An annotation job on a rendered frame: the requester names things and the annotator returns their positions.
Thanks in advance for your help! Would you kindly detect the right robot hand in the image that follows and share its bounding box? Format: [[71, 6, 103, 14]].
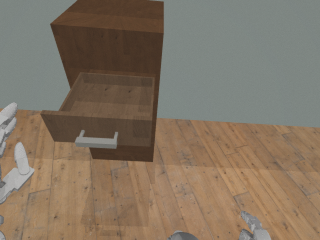
[[239, 210, 271, 240]]

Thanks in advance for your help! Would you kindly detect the drawer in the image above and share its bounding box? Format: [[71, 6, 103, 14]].
[[40, 72, 155, 147]]

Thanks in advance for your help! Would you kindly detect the left robot hand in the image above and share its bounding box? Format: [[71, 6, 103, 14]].
[[0, 102, 35, 205]]

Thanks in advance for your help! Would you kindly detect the handle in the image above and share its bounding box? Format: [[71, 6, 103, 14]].
[[75, 130, 118, 149]]

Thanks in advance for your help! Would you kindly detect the cabinet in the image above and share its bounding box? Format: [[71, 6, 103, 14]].
[[50, 0, 164, 162]]

